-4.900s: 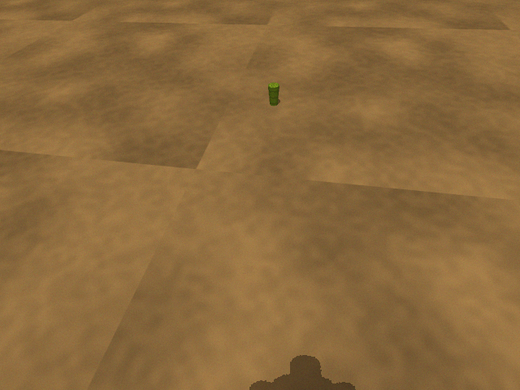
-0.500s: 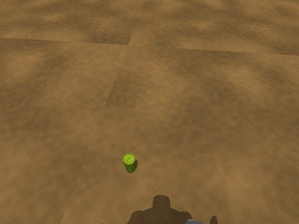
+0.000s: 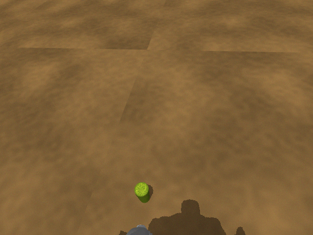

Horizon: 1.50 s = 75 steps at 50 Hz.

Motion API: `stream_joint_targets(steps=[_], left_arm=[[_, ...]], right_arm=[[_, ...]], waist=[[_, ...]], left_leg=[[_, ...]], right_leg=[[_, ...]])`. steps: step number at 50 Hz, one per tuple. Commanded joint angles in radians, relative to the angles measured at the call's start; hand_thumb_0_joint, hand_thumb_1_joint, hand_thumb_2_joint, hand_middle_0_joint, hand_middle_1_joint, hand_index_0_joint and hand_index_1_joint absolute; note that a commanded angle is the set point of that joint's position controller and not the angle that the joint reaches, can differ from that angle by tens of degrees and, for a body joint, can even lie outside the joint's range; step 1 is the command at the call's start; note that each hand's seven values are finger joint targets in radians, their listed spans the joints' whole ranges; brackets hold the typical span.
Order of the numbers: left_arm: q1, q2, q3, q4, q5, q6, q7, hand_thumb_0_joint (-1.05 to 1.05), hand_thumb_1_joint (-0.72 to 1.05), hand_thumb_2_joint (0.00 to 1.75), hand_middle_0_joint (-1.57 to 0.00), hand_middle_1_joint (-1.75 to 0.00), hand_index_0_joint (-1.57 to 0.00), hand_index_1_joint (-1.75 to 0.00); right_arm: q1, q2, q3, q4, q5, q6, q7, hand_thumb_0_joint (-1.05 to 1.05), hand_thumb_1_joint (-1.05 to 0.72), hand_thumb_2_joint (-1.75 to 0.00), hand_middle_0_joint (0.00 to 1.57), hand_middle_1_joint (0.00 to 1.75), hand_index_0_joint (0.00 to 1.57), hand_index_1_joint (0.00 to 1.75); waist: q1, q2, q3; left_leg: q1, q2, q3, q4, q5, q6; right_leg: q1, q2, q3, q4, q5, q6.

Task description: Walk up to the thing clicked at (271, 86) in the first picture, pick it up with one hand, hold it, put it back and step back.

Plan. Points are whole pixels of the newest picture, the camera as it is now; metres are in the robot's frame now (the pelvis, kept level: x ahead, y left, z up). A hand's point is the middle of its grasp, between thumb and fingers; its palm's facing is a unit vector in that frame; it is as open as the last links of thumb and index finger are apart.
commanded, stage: walk up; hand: left
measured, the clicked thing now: (143, 193) +0.46 +0.20 -0.69
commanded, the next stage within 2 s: stand in 1.66 s
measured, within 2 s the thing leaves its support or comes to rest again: neither
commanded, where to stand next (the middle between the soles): +0.12 +0.00 m, yaw -2 degrees
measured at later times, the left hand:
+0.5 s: hand out of the picture +0.15 +0.29 -0.16, palm faces -0.06 -0.91 -0.41, open 7.4 cm
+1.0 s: hand (86, 214) +0.21 +0.27 -0.14, palm faces -0.04 -0.94 -0.35, open 7.4 cm
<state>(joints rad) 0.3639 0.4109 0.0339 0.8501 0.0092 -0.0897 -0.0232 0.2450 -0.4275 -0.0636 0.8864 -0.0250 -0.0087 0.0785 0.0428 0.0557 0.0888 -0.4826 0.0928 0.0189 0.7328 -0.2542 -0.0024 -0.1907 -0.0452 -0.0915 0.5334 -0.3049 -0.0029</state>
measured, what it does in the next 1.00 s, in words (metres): walks ahead: left foot, then right foot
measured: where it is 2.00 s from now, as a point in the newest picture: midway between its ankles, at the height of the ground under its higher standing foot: outside the picture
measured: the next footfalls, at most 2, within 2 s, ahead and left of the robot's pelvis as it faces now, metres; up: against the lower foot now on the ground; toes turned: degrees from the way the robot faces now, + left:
left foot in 0.08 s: +0.15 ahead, +0.15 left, +0.00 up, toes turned +1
right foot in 0.36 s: +0.16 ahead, -0.12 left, +0.00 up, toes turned -3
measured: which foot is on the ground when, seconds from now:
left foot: up 0.00-0.06, down 0.08-1.00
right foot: down 0.00-0.10, up 0.12-0.34, down 0.36-1.00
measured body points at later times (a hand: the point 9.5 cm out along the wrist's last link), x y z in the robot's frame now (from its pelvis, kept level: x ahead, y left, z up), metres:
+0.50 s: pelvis +0.08 +0.02 -0.02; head +0.11 +0.00 +0.43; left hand +0.15 +0.33 -0.13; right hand +0.17 -0.29 -0.15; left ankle +0.12 +0.14 -0.73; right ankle +0.12 -0.11 -0.73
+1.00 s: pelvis +0.10 +0.02 +0.01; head +0.10 +0.02 +0.46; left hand +0.21 +0.32 -0.11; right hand +0.18 -0.29 -0.12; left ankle +0.12 +0.14 -0.73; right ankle +0.12 -0.11 -0.73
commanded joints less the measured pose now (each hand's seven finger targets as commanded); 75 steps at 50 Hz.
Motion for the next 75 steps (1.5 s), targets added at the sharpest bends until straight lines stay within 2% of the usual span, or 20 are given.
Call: stream_joint_targets(steps=[1,3,4,5,6,10,14,16,17,18,19,20,22,24,26,27,30,43,48,75], left_arm=[[-0.039,0.271,0.063,-0.068,-0.007,-0.005,0.029,0.0,0.9,0.9,-0.2,-0.3,-0.2,-0.3],[-0.03,0.205,0.034,-0.079,-0.014,0.005,0.033,0.0,0.9,0.9,-0.2,-0.3,-0.2,-0.3],[0.024,0.148,0.018,-0.097,-0.021,0.005,0.029,0.0,0.9,0.9,-0.2,-0.3,-0.2,-0.3],[0.04,0.201,0.033,-0.074,-0.021,0.018,0.038,0.0,0.9,0.9,-0.2,-0.3,-0.2,-0.3],[0.005,0.241,0.041,-0.049,-0.009,0.027,0.047,0.0,0.9,0.9,-0.2,-0.3,-0.2,-0.3],[0.075,0.216,0.044,0.022,-0.016,0.028,0.033,0.0,0.9,0.9,-0.2,-0.3,-0.2,-0.3],[0.027,0.171,0.047,0.042,-0.005,0.028,0.037,0.0,0.9,0.9,-0.2,-0.3,-0.2,-0.3],[0.05,0.165,0.048,0.068,-0.001,0.023,0.048,0.0,0.9,0.9,-0.2,-0.3,-0.2,-0.3],[0.033,0.178,0.052,0.069,0.007,0.017,0.052,0.0,0.9,0.9,-0.2,-0.3,-0.2,-0.3],[-0.005,0.22,0.06,0.06,0.017,0.01,0.057,0.0,0.9,0.9,-0.2,-0.3,-0.2,-0.3],[-0.103,0.298,0.064,0.027,0.019,0.0,0.056,0.0,0.9,0.9,-0.2,-0.3,-0.2,-0.3],[-0.168,0.325,0.061,0.025,0.01,0.009,0.052,0.0,0.9,0.9,-0.2,-0.3,-0.2,-0.3],[-0.212,0.255,0.041,0.033,0.005,0.015,0.051,0.0,0.9,0.9,-0.2,-0.3,-0.2,-0.3],[-0.235,0.212,0.025,0.047,0.001,0.023,0.046,0.0,0.9,0.9,-0.2,-0.3,-0.2,-0.3],[-0.198,0.185,0.016,0.078,-0.011,0.033,0.039,0.0,0.9,0.9,-0.2,-0.3,-0.2,-0.3],[-0.195,0.192,0.017,0.093,-0.009,0.035,0.04,0.0,0.9,0.9,-0.2,-0.3,-0.2,-0.3],[-0.249,0.194,0.012,0.124,-0.011,0.031,0.039,0.0,0.9,0.9,-0.2,-0.3,-0.2,-0.3],[-0.347,0.162,-0.003,0.228,-0.015,0.047,0.032,0.0,0.9,0.9,-0.2,-0.3,-0.2,-0.3],[-0.367,0.164,-0.003,0.25,-0.007,0.047,0.03,0.0,0.9,0.9,-0.2,-0.3,-0.2,-0.3],[-0.34,0.148,0.008,0.271,0.002,0.052,0.03,0.0,0.9,0.9,-0.2,-0.3,-0.2,-0.3]], right_arm=[[0.006,-0.122,-0.036,-0.069,0.012,-0.042,-0.031,0.0,-0.9,-0.9,0.2,0.3,0.2,0.3],[0.105,-0.193,-0.057,-0.033,0.005,-0.051,-0.049,0.0,-0.9,-0.9,0.2,0.3,0.2,0.3],[0.168,-0.302,-0.09,-0.045,-0.002,-0.058,-0.053,0.0,-0.9,-0.9,0.2,0.3,0.2,0.3],[0.162,-0.348,-0.1,-0.064,0.022,-0.053,-0.053,0.0,-0.9,-0.9,0.2,0.3,0.2,0.3],[0.137,-0.327,-0.101,-0.059,0.034,-0.047,-0.054,0.0,-0.9,-0.9,0.2,0.3,0.2,0.3],[-0.038,-0.25,-0.058,-0.095,0.016,-0.04,-0.064,0.0,-0.9,-0.9,0.2,0.3,0.2,0.3],[-0.058,-0.221,-0.039,-0.095,0.009,-0.029,-0.064,0.0,-0.9,-0.9,0.2,0.3,0.2,0.3],[-0.107,-0.193,-0.023,-0.098,0.023,-0.018,-0.064,0.0,-0.9,-0.9,0.2,0.3,0.2,0.3],[-0.113,-0.155,-0.008,-0.097,0.031,-0.013,-0.064,0.0,-0.9,-0.9,0.2,0.3,0.2,0.3],[-0.09,-0.099,0.009,-0.09,0.038,-0.008,-0.065,0.0,-0.9,-0.9,0.2,0.3,0.2,0.3],[-0.069,-0.072,0.018,-0.084,0.041,-0.001,-0.068,0.0,-0.9,-0.9,0.2,0.3,0.2,0.3],[-0.084,-0.149,-0.009,-0.046,0.036,0.008,-0.081,0.0,-0.9,-0.9,0.2,0.3,0.2,0.3],[-0.063,-0.151,-0.008,-0.006,0.041,0.005,-0.075,0.0,-0.9,-0.9,0.2,0.3,0.2,0.3],[-0.023,-0.159,-0.01,0.043,0.036,-0.012,-0.077,0.0,-0.9,-0.9,0.2,0.3,0.2,0.3],[-0.125,-0.207,-0.009,0.037,0.029,-0.023,-0.073,0.0,-0.9,-0.9,0.2,0.3,0.2,0.3],[-0.145,-0.196,-0.001,0.049,0.033,-0.024,-0.069,0.0,-0.9,-0.9,0.2,0.3,0.2,0.3],[-0.154,-0.164,0.018,0.097,0.031,-0.02,-0.069,0.0,-0.9,-0.9,0.2,0.3,0.2,0.3],[-0.22,-0.148,0.024,0.201,0.027,-0.023,-0.075,0.0,-0.9,-0.9,0.2,0.3,0.2,0.3],[-0.237,-0.15,0.023,0.218,0.025,-0.016,-0.071,0.0,-0.9,-0.9,0.2,0.3,0.2,0.3],[-0.216,-0.141,0.017,0.225,0.021,-0.013,-0.075,0.0,-0.9,-0.9,0.2,0.3,0.2,0.3]], waist=[[-0.041,-0.173,-0.085],[-0.095,-0.01,-0.157],[-0.106,0.205,-0.219],[-0.109,0.181,-0.209],[-0.1,0.08,-0.156],[-0.021,0.143,-0.049],[-0.038,0.142,-0.098],[0.001,0.094,-0.137],[0.01,0.046,-0.144],[-0.002,-0.093,-0.116],[-0.049,-0.212,-0.079],[-0.042,-0.213,-0.057],[-0.069,-0.169,-0.061],[-0.087,-0.188,-0.118],[-0.025,-0.083,-0.143],[-0.016,-0.089,-0.142],[-0.036,-0.085,-0.12],[-0.034,-0.054,-0.137],[-0.04,-0.06,-0.113],[-0.042,-0.063,-0.111]], left_leg=[[0.205,-0.055,0.057,-0.145,0.135,0.026],[0.416,-0.03,-0.001,-0.25,0.193,0.072],[0.544,0.189,-0.335,-0.308,0.126,0.151],[0.542,0.334,-0.576,-0.411,0.061,0.285],[0.44,0.336,-0.555,-0.408,0.019,0.314],[0.169,0.167,-0.194,-0.369,0.019,0.225],[0.129,0.156,-0.148,-0.279,0.189,0.214],[0.103,0.131,-0.107,-0.169,0.188,0.175],[0.073,0.106,-0.089,-0.118,0.138,0.131],[0.01,0.056,-0.055,-0.015,0.045,0.076],[-0.006,-0.048,-0.009,0.043,-0.167,0.022],[0.123,-0.038,-0.03,0.117,-0.307,0.029],[0.142,-0.04,-0.033,0.01,-0.228,0.037],[0.283,-0.003,-0.063,-0.182,0.065,0.048],[0.203,0.083,-0.195,-0.266,0.026,0.088],[0.171,0.079,-0.178,-0.27,0.001,0.089],[0.215,0.024,-0.106,-0.281,0.048,0.051],[0.325,0.044,-0.085,-0.415,0.179,0.037],[0.345,0.038,-0.079,-0.444,0.096,0.032],[0.357,0.041,-0.088,-0.479,0.11,0.026]], right_leg=[[-0.061,-0.195,0.104,-0.013,0.5,-0.163],[-0.147,-0.105,0.042,0.241,0.363,-0.091],[-0.315,-0.003,0.0,0.475,0.052,-0.034],[-0.423,0.061,0.038,0.574,-0.287,-0.034],[-0.422,0.013,0.122,0.644,-0.293,-0.037],[-0.267,-0.041,0.089,0.427,-0.142,-0.032],[-0.13,0.006,0.042,0.226,-0.054,-0.006],[-0.018,0.032,0.025,0.072,0.088,-0.014],[0.025,0.022,0.059,0.005,0.122,-0.029],[0.018,-0.099,0.25,-0.098,0.121,-0.062],[-0.089,-0.297,0.536,-0.213,0.066,-0.156],[-0.238,-0.344,0.542,-0.191,0.072,-0.246],[-0.181,-0.226,0.362,-0.112,0.115,-0.18],[-0.193,-0.152,0.239,-0.024,0.222,-0.088],[-0.1,-0.045,0.147,0.016,0.104,-0.03],[-0.048,-0.053,0.156,-0.015,0.039,-0.033],[-0.043,-0.097,0.198,-0.062,0.134,-0.052],[0.064,-0.095,0.154,-0.182,0.246,-0.018],[0.039,-0.1,0.163,-0.243,0.176,-0.011],[0.069,-0.094,0.146,-0.272,0.191,0.0]])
